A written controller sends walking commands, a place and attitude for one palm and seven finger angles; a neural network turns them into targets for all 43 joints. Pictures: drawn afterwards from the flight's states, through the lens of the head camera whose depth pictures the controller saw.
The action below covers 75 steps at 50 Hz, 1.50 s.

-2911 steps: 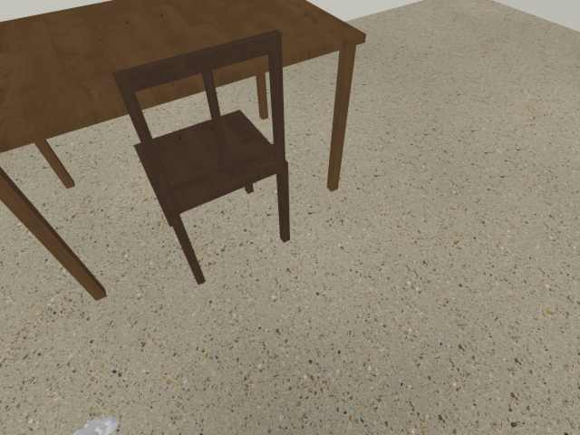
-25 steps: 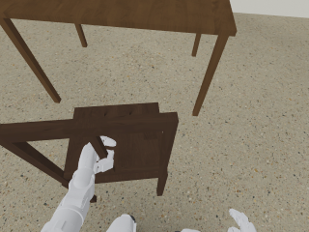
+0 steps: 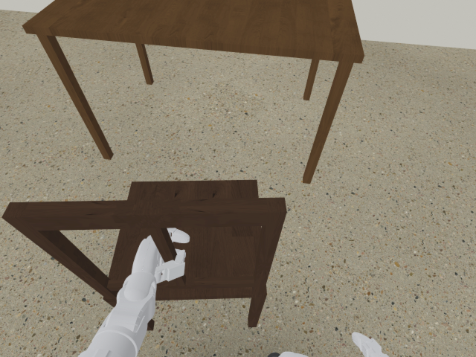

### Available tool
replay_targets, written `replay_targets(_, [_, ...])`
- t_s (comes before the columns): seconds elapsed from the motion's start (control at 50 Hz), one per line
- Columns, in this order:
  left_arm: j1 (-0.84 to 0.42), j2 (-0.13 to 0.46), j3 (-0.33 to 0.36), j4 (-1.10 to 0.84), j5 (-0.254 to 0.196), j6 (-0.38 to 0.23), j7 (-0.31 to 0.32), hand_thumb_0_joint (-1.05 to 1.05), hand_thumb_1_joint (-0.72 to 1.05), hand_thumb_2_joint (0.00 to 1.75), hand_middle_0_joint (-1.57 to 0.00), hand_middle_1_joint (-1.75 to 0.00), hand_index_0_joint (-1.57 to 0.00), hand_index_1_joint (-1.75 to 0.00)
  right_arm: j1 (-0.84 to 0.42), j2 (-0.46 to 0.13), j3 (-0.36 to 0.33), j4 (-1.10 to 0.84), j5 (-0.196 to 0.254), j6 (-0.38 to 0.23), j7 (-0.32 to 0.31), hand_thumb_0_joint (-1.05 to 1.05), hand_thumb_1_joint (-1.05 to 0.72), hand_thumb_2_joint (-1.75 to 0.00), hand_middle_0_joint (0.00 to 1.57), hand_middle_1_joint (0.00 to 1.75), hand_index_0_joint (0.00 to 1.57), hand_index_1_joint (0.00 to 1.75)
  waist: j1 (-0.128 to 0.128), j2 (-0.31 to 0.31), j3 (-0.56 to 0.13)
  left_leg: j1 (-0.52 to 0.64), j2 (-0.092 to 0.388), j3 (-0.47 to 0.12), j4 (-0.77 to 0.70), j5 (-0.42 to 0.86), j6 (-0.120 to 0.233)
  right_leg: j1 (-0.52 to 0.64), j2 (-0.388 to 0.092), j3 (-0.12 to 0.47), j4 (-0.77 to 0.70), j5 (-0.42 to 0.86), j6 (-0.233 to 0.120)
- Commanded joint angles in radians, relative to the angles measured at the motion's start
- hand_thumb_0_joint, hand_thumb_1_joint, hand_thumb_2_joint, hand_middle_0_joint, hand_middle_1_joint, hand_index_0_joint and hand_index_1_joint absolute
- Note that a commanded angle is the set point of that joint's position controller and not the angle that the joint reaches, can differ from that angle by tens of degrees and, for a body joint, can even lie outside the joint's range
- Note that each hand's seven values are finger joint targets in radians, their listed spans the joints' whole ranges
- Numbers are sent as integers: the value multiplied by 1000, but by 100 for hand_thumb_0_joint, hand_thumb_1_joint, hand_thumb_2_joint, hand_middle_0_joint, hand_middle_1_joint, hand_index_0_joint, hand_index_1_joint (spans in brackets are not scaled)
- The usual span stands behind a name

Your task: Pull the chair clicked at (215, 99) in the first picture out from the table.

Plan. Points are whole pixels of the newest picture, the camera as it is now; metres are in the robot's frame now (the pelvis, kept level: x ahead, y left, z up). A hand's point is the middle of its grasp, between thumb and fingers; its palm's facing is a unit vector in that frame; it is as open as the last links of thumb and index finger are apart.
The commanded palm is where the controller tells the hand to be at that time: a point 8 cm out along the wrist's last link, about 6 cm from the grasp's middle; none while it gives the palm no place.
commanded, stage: stop walking, hand still on the chair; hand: left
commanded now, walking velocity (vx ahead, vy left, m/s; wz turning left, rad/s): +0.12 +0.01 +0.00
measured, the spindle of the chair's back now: (170, 257) +0.30 +0.15 -0.09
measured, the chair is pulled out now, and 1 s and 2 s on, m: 0.63 0.64 0.64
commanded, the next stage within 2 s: open the thumb and straighten the fingers in 0.82 s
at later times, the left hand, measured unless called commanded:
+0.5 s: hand (177, 270) +0.27 +0.13 -0.07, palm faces -0.02 -0.99 -0.15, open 5.4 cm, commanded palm +0.26 +0.18 -0.06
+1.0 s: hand (178, 269) +0.28 +0.13 -0.07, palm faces +0.02 -0.99 -0.11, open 5.5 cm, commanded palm +0.25 +0.18 -0.05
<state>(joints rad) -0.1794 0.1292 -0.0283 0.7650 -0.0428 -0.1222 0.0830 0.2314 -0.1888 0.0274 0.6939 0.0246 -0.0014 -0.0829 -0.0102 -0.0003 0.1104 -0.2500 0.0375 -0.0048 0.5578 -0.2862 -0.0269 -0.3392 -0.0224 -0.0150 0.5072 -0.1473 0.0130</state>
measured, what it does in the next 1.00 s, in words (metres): stands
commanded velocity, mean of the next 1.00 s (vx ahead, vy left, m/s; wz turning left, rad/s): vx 0.00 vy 0.00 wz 0.00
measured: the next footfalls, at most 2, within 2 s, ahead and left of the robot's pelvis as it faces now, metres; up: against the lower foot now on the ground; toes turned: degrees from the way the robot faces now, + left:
none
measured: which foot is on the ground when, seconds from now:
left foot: down 0.00-1.00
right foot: down 0.00-1.00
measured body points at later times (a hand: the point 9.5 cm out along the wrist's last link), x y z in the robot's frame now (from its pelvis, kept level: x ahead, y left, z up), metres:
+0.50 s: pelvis +0.03 +0.01 +0.01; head +0.05 +0.00 +0.46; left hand +0.27 +0.18 -0.06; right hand +0.15 -0.24 -0.11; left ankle +0.01 +0.14 -0.73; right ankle +0.08 -0.13 -0.73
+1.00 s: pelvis +0.03 +0.00 +0.00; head +0.06 +0.00 +0.45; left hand +0.27 +0.18 -0.06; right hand +0.16 -0.24 -0.11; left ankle +0.01 +0.14 -0.73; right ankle +0.08 -0.13 -0.73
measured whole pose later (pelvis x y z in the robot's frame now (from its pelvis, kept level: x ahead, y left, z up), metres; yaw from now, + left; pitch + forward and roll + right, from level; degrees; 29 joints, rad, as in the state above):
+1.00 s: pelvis +0.03 +0.00 +0.00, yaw +0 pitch +1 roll +0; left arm 0.03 0.12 -0.05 0.61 -0.06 -0.12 0.08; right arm 0.22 -0.21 0.02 0.69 0.05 0.01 -0.09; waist -0.03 -0.01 0.02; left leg -0.22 0.02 0.00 0.49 -0.29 -0.03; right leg -0.33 -0.04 -0.01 0.49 -0.18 0.02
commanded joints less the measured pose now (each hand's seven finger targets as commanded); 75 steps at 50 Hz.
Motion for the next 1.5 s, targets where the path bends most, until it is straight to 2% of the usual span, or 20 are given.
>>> replay_targets(0.0, [-226,141,31,-151,39,-50,16,0,90,90,-50,-145,-50,-145,-22,-148,-54,-101,-4,-48,-22,0,-90,-90,20,30,20,30,-11,-23,-210,-4,15,-16,-137,-213,56,69,-78,125,-210,-426,-16])
replay_targets(0.04, [-202,143,39,-142,42,-55,15,0,90,90,-50,-145,-50,-145,-26,-144,-50,-99,-9,-51,-24,0,-90,-90,20,30,20,30,-10,-55,-211,4,15,-23,-136,-156,57,90,-92,132,-216,-389,-20])
replay_targets(0.06, [-187,156,46,-150,39,-56,14,0,90,90,-50,-145,-50,-145,-25,-150,-55,-90,-5,-53,-26,0,-90,-90,20,30,20,30,-10,-18,-197,19,16,-19,-145,-134,57,82,-88,131,-221,-359,-19])
replay_targets(0.2, [-105,111,19,-129,47,-71,13,0,90,90,-50,-145,-50,-145,-36,-139,-49,-89,-6,-62,-31,0,-90,-90,20,30,20,30,-2,-19,-186,19,51,-44,-195,-53,59,103,-74,89,-174,-224,-14])
replay_targets(0.36, [-32,95,-9,-205,43,-83,11,0,90,90,-50,-145,-50,-145,-44,-147,-58,-93,-3,-66,-36,0,-90,-90,20,30,20,30,-8,19,-241,86,73,-39,-185,216,45,177,-75,59,-81,121,-28])
replay_targets(0.4, [-14,84,-12,-209,43,-81,12,0,90,90,-50,-145,-50,-145,-46,-145,-58,-96,-5,-60,-34,0,-90,-90,20,30,20,30,-6,-7,-244,91,76,-41,-177,242,39,190,-79,60,-74,157,-31])
replay_targets(0.88, [3,93,-6,-197,35,-49,19,0,90,90,-50,-145,-50,-145,-68,-137,-51,-112,1,-3,-45,0,-90,-90,20,30,20,30,-8,-32,-217,86,59,-33,-178,122,41,159,-93,79,-143,36,-35])
replay_targets(0.9, [-52,183,67,-362,38,-66,29,0,90,90,-50,-145,-50,-145,-83,-137,-54,-133,1,-6,-44,0,-90,-90,20,30,20,30,1,-30,-230,87,60,-36,-178,134,43,188,-94,86,-137,66,-33])
replay_targets(0.92, [85,21,-27,-281,-45,-30,-1,0,78,84,-50,-145,-50,-145,-92,-165,-64,-153,47,-37,-15,0,-90,-90,20,30,20,30,-52,-137,-228,-54,13,14,-156,65,38,135,-57,-29,-62,4,-16])
replay_targets(0.94, [57,58,0,-359,-49,-37,-15,0,66,78,-50,-145,-50,-145,-106,-172,-62,-164,44,-55,1,0,-90,-90,20,30,20,30,-29,-116,-236,-95,10,17,-131,46,37,108,-50,-26,-33,-10,-18])
replay_targets(1.0, [87,84,-12,-526,-29,-42,-21,0,30,61,-50,-145,-50,-145,-110,-156,-66,-200,34,-102,20,0,-90,-90,20,30,20,30,-19,43,-309,-128,-12,28,-77,15,35,68,-48,-21,17,-64,-23])
replay_targets(1.06, [160,102,3,-561,-24,1,-17,0,-7,43,-50,-145,-50,-145,-90,-164,-68,-212,31,-127,29,0,-90,-90,20,30,20,30,-23,20,-327,-174,-13,21,-28,29,34,37,-37,-28,58,-52,-27])
replay_targets(1.1, [183,60,-29,-578,-23,42,-14,0,-31,32,-50,-145,-50,-145,-92,-167,-65,-229,30,-141,32,0,-90,-90,20,30,20,30,-23,27,-326,-206,-18,24,-1,16,32,-4,-35,-37,87,-64,-23])
replay_targets(1.12, [171,72,-16,-602,-23,61,-9,0,-43,26,-47,-138,-47,-138,-86,-172,-66,-236,28,-147,31,0,-90,-90,20,30,20,30,-24,17,-340,-219,-20,22,13,10,33,-15,-34,-39,100,-72,-21])
replay_targets(1.14, [149,170,79,-610,-23,76,-1,0,-55,20,-45,-130,-45,-130,-78,-185,-71,-231,26,-145,26,0,-90,-90,20,30,20,30,-17,-5,-365,-236,-21,18,25,9,33,-5,-33,-31,114,-71,-20])
replay_targets(1.2, [208,84,10,-664,-30,120,-14,0,-55,20,-38,-109,-38,-109,-76,-176,-65,-258,24,-157,19,0,-90,-90,20,30,20,30,-22,-11,-383,-250,-25,20,59,42,34,-23,-31,-45,151,-31,-20])
replay_targets(1.26, [240,65,-11,-739,-39,146,-27,0,-55,20,-30,-87,-30,-87,-65,-181,-70,-275,21,-173,13,0,-90,-90,20,30,20,30,-32,-41,-422,-257,-26,15,101,88,35,-30,-29,-52,184,24,-19])
replay_targets(1.4, [296,90,-14,-841,-15,207,-26,0,-55,20,-13,-36,-13,-36,-42,-186,-64,-301,14,-183,2,0,-90,-90,20,30,20,30,-38,-29,-419,-292,-31,7,169,112,36,-84,-34,-61,239,53,-17])
replay_targets(1.42, [323,161,69,-829,-14,214,-20,0,-55,20,-10,-29,-10,-29,-32,-189,-67,-302,13,-177,-2,0,-90,-90,20,30,20,30,-24,-44,-423,-312,-33,7,176,113,35,-74,-33,-59,247,57,-17])
replay_targets(1.48, [314,136,33,-874,-11,232,-27,0,-55,20,-2,-7,-2,-7,-31,-185,-60,-317,13,-171,-7,0,-90,-90,20,30,20,30,-36,-23,-426,-321,-39,12,196,107,39,-82,-36,-55,253,60,-15])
